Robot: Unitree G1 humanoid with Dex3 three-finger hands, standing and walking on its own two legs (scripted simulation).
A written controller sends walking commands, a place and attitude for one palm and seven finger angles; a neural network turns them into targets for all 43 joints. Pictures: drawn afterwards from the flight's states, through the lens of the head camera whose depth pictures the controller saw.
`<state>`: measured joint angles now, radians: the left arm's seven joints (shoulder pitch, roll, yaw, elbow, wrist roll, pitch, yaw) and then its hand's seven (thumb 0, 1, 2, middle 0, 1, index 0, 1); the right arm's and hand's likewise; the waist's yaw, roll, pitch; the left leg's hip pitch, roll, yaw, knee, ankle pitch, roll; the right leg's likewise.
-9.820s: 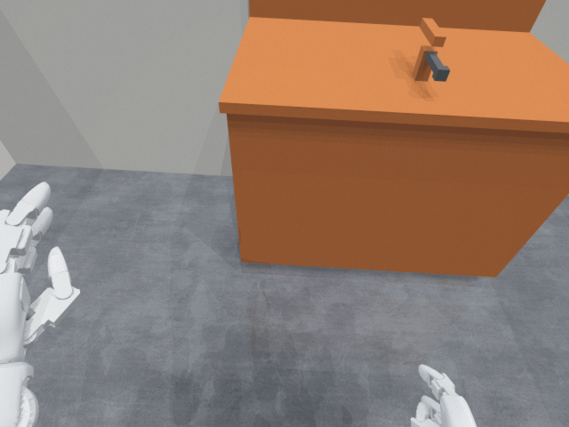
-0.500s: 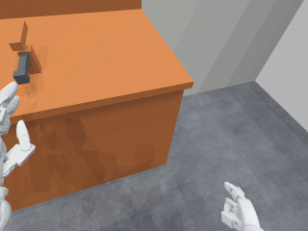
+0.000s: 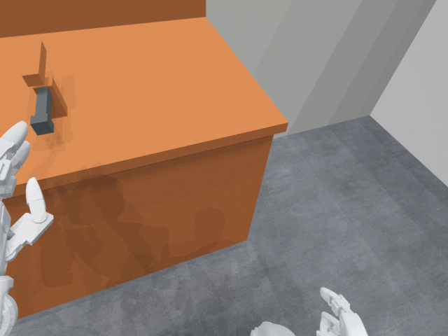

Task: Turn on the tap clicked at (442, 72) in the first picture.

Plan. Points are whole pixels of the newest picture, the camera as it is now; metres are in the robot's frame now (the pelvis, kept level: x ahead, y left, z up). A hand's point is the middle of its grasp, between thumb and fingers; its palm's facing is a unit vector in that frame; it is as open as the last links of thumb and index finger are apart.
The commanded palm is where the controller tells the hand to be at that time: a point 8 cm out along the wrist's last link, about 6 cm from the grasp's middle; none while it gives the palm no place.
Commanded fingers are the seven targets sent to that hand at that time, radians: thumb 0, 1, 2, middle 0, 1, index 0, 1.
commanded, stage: shuffle to correct the standing spot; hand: left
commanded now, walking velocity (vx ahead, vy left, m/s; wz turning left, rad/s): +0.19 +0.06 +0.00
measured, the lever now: (42, 124) +0.44 +0.37 +0.12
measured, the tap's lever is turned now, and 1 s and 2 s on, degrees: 0 0 0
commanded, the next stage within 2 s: come to a stop and stand still in 0.52 s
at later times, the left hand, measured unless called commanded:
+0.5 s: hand (32, 180) +0.27 +0.28 +0.17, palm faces +0.43 -0.81 -0.40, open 7.4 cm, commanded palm +0.21 +0.31 +0.18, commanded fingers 0.00 0.90 0.90 -0.20 -0.30 -0.20 -0.30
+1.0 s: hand (31, 151) +0.32 +0.30 +0.18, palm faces +0.39 -0.81 -0.43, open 7.4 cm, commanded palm +0.26 +0.34 +0.18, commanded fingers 0.00 0.90 0.90 -0.20 -0.30 -0.20 -0.30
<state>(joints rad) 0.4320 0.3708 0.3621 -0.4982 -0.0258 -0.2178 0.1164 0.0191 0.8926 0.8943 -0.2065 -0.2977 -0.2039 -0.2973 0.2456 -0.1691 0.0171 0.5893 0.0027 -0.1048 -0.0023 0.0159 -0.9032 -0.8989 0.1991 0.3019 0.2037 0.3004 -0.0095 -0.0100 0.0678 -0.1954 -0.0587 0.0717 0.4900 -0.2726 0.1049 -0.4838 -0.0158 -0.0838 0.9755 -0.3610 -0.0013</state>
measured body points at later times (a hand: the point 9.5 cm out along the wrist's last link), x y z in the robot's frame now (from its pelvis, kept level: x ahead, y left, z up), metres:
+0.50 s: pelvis +0.06 +0.03 -0.02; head +0.07 +0.05 +0.43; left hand +0.25 +0.32 +0.19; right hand +0.24 -0.21 -0.08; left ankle +0.10 +0.16 -0.74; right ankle +0.07 -0.08 -0.72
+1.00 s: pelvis +0.11 +0.06 +0.00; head +0.13 +0.07 +0.45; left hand +0.29 +0.34 +0.20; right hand +0.31 -0.13 -0.07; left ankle +0.14 +0.17 -0.74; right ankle +0.13 -0.03 -0.74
